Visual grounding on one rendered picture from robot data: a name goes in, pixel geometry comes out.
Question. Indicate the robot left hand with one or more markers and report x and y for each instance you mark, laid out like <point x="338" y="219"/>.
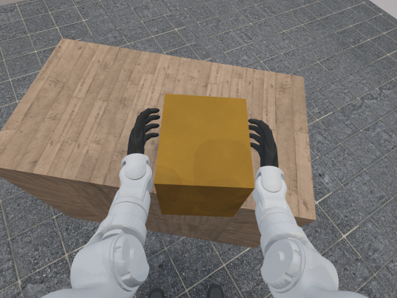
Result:
<point x="138" y="136"/>

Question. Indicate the robot right foot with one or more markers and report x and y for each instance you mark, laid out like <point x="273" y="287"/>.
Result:
<point x="215" y="291"/>

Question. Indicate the left robot forearm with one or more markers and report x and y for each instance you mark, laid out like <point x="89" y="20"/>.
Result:
<point x="129" y="210"/>

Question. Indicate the pedestal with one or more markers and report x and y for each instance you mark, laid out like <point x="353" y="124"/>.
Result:
<point x="65" y="141"/>

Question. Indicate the right robot upper arm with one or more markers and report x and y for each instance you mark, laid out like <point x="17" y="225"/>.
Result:
<point x="292" y="270"/>

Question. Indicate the right robot forearm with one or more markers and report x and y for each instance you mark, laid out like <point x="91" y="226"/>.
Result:
<point x="274" y="217"/>

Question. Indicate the left robot upper arm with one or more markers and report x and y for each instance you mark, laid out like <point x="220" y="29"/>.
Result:
<point x="112" y="268"/>

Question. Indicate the robot right hand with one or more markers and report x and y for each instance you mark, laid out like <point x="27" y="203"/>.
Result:
<point x="267" y="149"/>

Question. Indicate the carton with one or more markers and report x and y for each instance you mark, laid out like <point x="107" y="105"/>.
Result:
<point x="204" y="163"/>

